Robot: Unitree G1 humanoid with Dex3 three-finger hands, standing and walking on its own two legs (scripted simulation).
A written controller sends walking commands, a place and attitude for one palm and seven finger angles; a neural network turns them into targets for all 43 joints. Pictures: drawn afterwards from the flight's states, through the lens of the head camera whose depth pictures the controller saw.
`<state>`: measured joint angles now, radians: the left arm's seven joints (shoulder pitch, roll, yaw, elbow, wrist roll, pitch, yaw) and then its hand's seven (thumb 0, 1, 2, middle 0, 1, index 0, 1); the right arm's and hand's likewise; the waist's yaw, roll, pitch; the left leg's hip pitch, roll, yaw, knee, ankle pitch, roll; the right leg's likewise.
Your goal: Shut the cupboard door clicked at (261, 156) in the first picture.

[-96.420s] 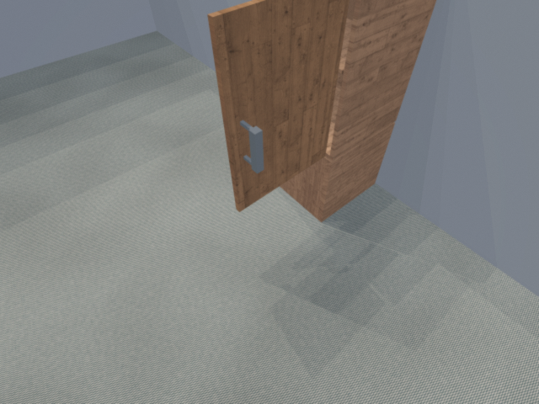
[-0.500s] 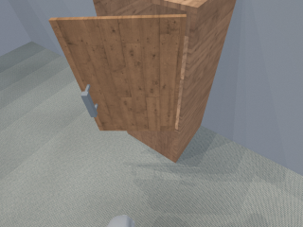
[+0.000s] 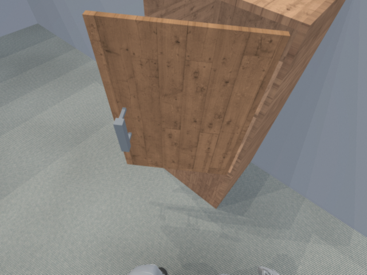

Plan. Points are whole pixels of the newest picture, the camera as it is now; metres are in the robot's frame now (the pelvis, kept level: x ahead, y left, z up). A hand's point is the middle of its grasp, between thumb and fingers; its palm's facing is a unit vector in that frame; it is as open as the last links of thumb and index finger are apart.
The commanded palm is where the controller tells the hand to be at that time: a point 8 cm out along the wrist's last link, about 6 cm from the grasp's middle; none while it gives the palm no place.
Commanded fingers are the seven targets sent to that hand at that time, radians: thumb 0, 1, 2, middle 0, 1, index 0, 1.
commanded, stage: come to a stop and stand still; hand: left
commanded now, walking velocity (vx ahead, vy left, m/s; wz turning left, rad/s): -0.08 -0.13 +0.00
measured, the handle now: (124, 130) +0.49 +0.23 -0.07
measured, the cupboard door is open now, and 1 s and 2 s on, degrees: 34 34 34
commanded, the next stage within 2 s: look again from close up in 0.92 s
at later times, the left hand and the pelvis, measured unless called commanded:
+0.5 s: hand out of the picture -0.01 +0.11 -0.17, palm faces -0.01 -0.98 -0.20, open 7.3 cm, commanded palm none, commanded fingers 0.00 0.90 0.90 -0.20 -0.30 -0.20 -0.30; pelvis -0.04 -0.06 +0.00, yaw +0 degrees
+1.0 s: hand out of the picture -0.07 +0.09 -0.17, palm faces +0.04 -0.99 -0.14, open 7.3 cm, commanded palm none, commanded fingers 0.00 0.90 0.90 -0.20 -0.30 -0.20 -0.30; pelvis -0.05 -0.07 +0.01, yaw -1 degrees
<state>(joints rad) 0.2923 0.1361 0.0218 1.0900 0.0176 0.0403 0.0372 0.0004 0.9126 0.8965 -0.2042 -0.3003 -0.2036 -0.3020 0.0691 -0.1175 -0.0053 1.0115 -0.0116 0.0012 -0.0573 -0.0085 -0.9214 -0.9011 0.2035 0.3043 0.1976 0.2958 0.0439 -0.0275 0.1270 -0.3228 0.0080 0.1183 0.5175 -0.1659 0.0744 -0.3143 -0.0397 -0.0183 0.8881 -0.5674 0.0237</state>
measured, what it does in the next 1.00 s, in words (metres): steps on the spot: right foot, then left foot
